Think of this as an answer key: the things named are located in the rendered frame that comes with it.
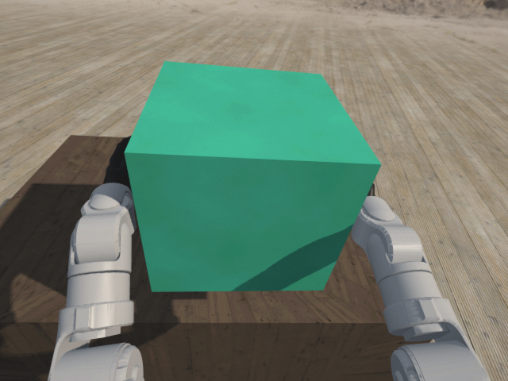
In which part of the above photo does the pedestal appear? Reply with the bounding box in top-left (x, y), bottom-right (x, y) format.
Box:
top-left (0, 135), bottom-right (431, 381)

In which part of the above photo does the left robot upper arm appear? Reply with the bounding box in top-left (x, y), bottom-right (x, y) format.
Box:
top-left (50, 343), bottom-right (144, 381)

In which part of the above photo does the right robot upper arm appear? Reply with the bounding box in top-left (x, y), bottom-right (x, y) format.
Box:
top-left (391, 341), bottom-right (487, 381)

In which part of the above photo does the carton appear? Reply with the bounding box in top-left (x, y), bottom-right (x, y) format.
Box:
top-left (124, 61), bottom-right (382, 292)

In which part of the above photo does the robot right forearm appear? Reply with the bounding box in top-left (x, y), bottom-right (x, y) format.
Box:
top-left (351, 196), bottom-right (490, 381)

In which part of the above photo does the robot left forearm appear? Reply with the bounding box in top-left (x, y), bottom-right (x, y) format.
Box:
top-left (48, 183), bottom-right (137, 381)

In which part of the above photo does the right robot hand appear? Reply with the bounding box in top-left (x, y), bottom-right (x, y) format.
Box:
top-left (367, 183), bottom-right (375, 196)

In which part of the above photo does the left robot hand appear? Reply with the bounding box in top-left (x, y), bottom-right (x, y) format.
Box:
top-left (103, 136), bottom-right (132, 192)

